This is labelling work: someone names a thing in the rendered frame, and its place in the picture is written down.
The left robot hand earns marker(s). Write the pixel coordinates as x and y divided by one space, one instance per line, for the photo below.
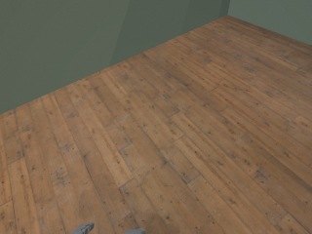
83 228

